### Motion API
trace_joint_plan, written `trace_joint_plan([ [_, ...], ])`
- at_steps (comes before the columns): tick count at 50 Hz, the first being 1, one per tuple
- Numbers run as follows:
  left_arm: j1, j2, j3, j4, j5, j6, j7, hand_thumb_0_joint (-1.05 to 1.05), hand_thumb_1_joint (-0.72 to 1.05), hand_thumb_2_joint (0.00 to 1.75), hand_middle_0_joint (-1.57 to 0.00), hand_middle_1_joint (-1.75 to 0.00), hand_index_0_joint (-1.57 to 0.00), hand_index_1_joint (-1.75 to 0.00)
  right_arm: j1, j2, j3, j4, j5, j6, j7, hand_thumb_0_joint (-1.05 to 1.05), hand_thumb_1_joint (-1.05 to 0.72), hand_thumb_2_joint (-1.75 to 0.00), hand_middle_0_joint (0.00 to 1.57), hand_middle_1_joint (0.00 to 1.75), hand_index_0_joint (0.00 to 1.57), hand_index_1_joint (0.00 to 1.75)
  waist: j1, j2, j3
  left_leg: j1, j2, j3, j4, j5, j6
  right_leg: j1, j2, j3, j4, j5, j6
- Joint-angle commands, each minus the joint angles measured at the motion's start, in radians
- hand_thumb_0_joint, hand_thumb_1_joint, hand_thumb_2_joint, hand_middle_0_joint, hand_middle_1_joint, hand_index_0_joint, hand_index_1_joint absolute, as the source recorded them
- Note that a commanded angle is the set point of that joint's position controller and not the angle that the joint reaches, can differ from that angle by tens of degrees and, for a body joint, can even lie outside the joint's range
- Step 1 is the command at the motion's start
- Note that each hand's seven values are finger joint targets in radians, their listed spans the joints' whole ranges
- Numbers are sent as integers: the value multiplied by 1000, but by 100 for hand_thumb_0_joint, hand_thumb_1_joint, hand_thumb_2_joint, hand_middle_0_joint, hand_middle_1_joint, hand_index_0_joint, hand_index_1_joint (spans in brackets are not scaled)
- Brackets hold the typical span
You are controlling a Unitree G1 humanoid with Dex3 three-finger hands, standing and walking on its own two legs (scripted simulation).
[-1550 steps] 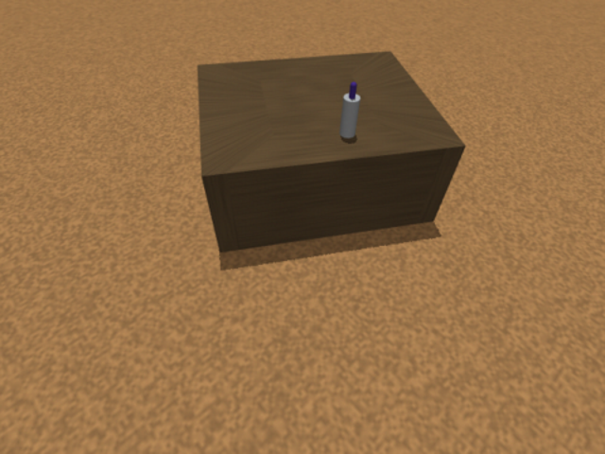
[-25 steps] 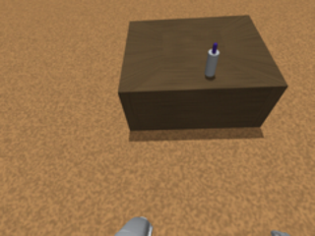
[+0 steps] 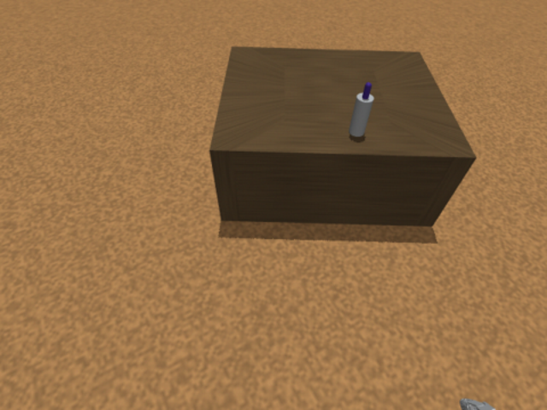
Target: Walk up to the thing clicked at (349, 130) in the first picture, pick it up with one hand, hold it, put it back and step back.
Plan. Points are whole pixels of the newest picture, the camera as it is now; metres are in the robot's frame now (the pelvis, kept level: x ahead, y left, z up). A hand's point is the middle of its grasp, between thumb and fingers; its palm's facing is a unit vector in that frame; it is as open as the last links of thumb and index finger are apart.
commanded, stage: step back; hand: right
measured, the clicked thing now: (362, 108) +1.12 -0.27 -0.24
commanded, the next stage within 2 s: stand in 0.82 s
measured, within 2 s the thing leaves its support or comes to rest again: neither
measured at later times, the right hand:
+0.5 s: hand out of the picture +0.10 -0.23 -0.14, palm faces -0.02 +0.94 -0.33, open 7.4 cm
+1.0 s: hand out of the picture +0.13 -0.24 -0.13, palm faces -0.01 +0.94 -0.34, open 7.4 cm
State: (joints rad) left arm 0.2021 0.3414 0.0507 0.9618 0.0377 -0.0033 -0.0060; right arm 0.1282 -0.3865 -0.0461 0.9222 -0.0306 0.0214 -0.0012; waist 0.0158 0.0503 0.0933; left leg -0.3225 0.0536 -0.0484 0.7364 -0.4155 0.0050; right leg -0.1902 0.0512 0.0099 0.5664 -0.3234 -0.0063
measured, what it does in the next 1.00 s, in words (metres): stands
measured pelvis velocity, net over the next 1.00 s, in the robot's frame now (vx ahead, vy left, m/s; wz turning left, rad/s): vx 0.02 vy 0.01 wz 0.00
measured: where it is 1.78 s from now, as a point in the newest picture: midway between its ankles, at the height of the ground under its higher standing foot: outside the picture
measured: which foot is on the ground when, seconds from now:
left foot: down 0.00-1.00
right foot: down 0.00-1.00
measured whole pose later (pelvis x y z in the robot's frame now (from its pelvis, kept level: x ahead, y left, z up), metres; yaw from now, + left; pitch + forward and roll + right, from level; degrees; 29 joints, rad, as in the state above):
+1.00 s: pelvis +0.02 +0.01 +0.02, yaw +0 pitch -2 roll +0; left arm 0.08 0.35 0.01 1.11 0.01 -0.01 0.00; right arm 0.05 -0.34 -0.02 1.09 -0.01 -0.01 0.01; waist 0.00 0.00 0.08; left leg -0.14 0.01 -0.01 0.39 -0.21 0.00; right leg -0.08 -0.02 0.04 0.36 -0.24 0.03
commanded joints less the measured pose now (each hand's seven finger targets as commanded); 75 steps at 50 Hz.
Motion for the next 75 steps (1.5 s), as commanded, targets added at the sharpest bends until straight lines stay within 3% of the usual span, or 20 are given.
trace_joint_plan([
  [1, -182, 303, 67, -109, 0, -42, 21, 0, 90, 90, -20, -30, -20, -30, 20, -197, -52, -32, 13, -29, 1, 0, -90, -90, 20, 30, 20, 30, -57, -134, 3, 91, 15, -21, 11, -65, 4, -272, -340, 378, -280, -261, -191],
  [2, -185, 272, 54, -110, -3, -44, 19, 0, 90, 90, -20, -30, -20, -30, 17, -180, -46, -22, 16, -39, 5, 0, -90, -90, 20, 30, 20, 30, -65, -125, -14, 93, -24, 17, -121, 21, 14, -201, -252, 256, -227, -154, -137],
  [4, -151, 225, 42, -85, -8, -42, 13, 0, 90, 90, -20, -30, -20, -30, 27, -172, -48, -9, 6, -53, 3, 0, -90, -90, 20, 30, 20, 30, -54, -99, -59, 143, 20, -67, -284, 129, 40, -175, -178, 162, -141, -7, -74],
  [6, -86, 217, 31, -61, -19, -36, 0, 0, 90, 90, -20, -30, -20, -30, -13, -185, -45, -15, -5, -62, -3, 0, -90, -90, 20, 30, 20, 30, -17, -64, -81, 161, 77, -156, -362, 50, 70, -178, -131, 134, -82, 12, -47],
  [7, -62, 206, 25, -46, -21, -31, -4, 0, 90, 90, -20, -30, -20, -30, -61, -197, -39, -24, -2, -63, -2, 0, -90, -90, 20, 30, 20, 30, 5, -41, -53, 104, 98, -205, -392, -109, 84, -185, -107, 116, -121, -115, -39],
  [8, -67, 220, 29, -26, -18, -29, -4, 0, 90, 90, -20, -30, -20, -30, -85, -210, -38, -19, 2, -59, 2, 0, -90, -90, 20, 30, 20, 30, 11, -42, -19, -6, 103, -204, -402, -214, 83, -107, -106, 108, -159, -171, -44],
  [9, -82, 230, 33, -15, -14, -34, -3, 0, 90, 90, -20, -30, -20, -30, -85, -200, -35, -5, 3, -56, 6, 0, -90, -90, 20, 30, 20, 30, 7, -59, -15, -45, 81, -170, -401, -187, 61, -50, -112, 125, -185, -172, -53],
  [12, -88, 240, 35, -7, -15, -42, -2, 0, 90, 90, -20, -30, -20, -30, -55, -186, -28, 25, 1, -66, 6, 0, -90, -90, 20, 30, 20, 30, -7, -40, -59, 23, 44, -105, -372, -35, 37, -29, -138, 142, -180, -44, -69],
  [22, -106, 238, 25, 31, -27, -41, 16, 0, 90, 90, -20, -30, -20, -30, -54, -169, -26, 73, 14, -71, -7, 0, -90, -90, 20, 30, 20, 30, -4, -47, -173, 157, 55, -33, -292, 519, 39, 98, -153, 79, -142, 366, -39],
  [28, -134, 230, 22, 35, -27, -31, 22, 0, 90, 90, -20, -30, -20, -30, -61, -162, -32, 86, 16, -61, -12, 0, -90, -90, 20, 30, 20, 30, -8, -43, -186, 179, 63, -28, -292, 562, 47, 109, -150, 58, -118, 384, -36],
  [33, -155, 240, 21, 42, -23, -28, 23, 0, 90, 90, -20, -30, -20, -30, -104, -158, -33, 83, 12, -52, -11, 0, -90, -90, 20, 30, 20, 30, -7, -55, -134, 141, 46, -14, -296, 438, 41, 95, -160, 74, -154, 352, -37],
  [40, -172, 239, 19, 53, -21, -30, 21, 0, 90, 90, -20, -30, -20, -30, -128, -154, -28, 89, 11, -51, -6, 0, -90, -90, 20, 30, 20, 30, -6, -49, -142, 170, 48, -12, -320, 440, 36, 104, -161, 79, -183, 357, -31],
  [42, -162, 208, 5, 71, -34, -28, 21, 0, 90, 90, -20, -30, -20, -30, -109, -169, -20, 96, 24, -57, -7, 0, -90, -90, 20, 30, 20, 30, -17, -26, -146, 242, 75, -53, -358, 598, 30, 93, -161, 82, -199, 429, -8],
  [46, -160, 214, 3, 83, -32, -30, 23, 0, 90, 90, -20, -30, -20, -30, -106, -172, -16, 109, 26, -60, -10, 0, -90, -90, 20, 30, 20, 30, -19, -26, -194, 292, 80, -45, -358, 673, 26, 135, -164, 72, -209, 475, -1],
  [52, -170, 216, -2, 100, -28, -26, 19, 0, 90, 90, -20, -30, -20, -30, -120, -163, -6, 118, 27, -53, -8, 0, -90, -90, 20, 30, 20, 30, -21, -48, -137, 246, 67, -42, -421, 453, 17, 112, -161, 80, -269, 312, 2],
  [58, -149, 218, -5, 119, -26, -27, 14, 0, 90, 90, -20, -30, -20, -30, -117, -170, -6, 133, 24, -52, -4, 0, -90, -90, 20, 30, 20, 30, -15, -55, -113, 236, 64, -54, -448, 347, 15, 84, -164, 85, -302, 221, -2],
  [63, -153, 221, -6, 121, -26, -29, 13, 0, 90, 90, -20, -30, -20, -30, -97, -166, -4, 144, 21, -51, 1, 0, -90, -90, 20, 30, 20, 30, -22, -61, -91, 206, 61, -59, -458, 279, 14, 72, -170, 94, -316, 167, -5],
  [67, -142, 222, -5, 123, -31, -31, 11, 0, 90, 90, -20, -30, -20, -30, -86, -171, -3, 151, 21, -56, 1, 0, -90, -90, 20, 30, 20, 30, -17, -44, -99, 207, 64, -65, -462, 315, 10, 82, -170, 95, -306, 187, -5],
  [72, -133, 221, -5, 126, -29, -27, 8, 0, 90, 90, -20, -30, -20, -30, -64, -176, -2, 161, 21, -52, 1, 0, -90, -90, 20, 30, 20, 30, -20, -41, -65, 171, 59, -75, -481, 203, 8, 53, -163, 93, -315, 107, -7],
  [75, -122, 221, -7, 125, -25, -29, 9, 0, 90, 90, -20, -30, -20, -30, -68, -178, -4, 157, 22, -51, 2, 0, -90, -90, 20, 30, 20, 30, -17, -50, -87, 188, 64, -75, -467, 244, 15, 62, -169, 93, -311, 134, -11],
])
